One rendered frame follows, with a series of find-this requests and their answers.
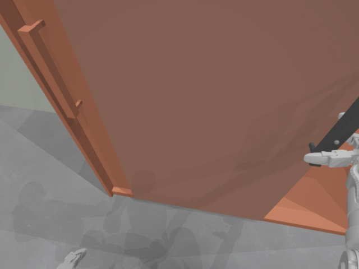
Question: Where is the right robot upper arm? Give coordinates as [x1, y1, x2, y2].
[338, 249, 359, 269]

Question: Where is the left robot hand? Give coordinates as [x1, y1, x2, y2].
[57, 248, 87, 269]

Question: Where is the handle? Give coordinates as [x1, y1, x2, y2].
[309, 97, 359, 167]
[17, 25, 80, 119]

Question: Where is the wardrobe door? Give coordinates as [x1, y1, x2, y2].
[13, 0, 131, 189]
[53, 0, 359, 221]

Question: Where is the robot right forearm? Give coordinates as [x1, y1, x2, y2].
[345, 156, 359, 250]

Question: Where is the right robot hand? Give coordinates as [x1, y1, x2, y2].
[303, 112, 359, 168]

